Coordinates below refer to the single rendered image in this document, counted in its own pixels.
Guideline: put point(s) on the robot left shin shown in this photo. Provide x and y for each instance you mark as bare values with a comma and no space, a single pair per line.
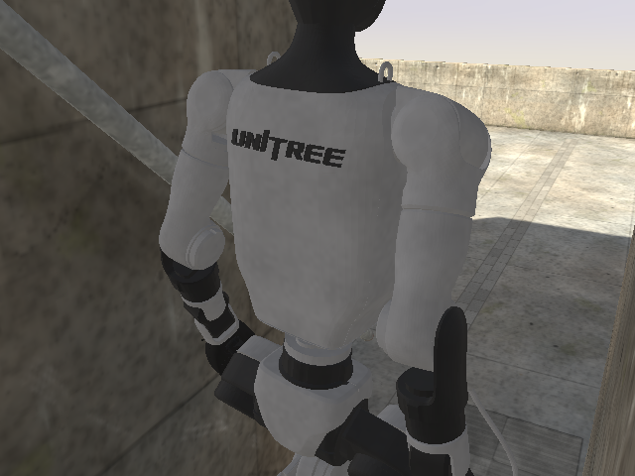
291,469

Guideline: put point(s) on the robot left upper arm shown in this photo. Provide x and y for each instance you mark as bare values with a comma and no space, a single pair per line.
187,235

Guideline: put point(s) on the robot left hand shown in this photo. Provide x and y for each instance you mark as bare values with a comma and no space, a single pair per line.
219,356

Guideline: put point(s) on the right robot forearm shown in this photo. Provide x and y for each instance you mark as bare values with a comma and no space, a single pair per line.
433,404

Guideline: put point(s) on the left robot forearm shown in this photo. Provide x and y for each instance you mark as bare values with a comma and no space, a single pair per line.
204,299

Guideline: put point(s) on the robot left thigh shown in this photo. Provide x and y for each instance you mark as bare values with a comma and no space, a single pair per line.
236,389

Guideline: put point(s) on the robot right upper arm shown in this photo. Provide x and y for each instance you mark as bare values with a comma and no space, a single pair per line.
447,150

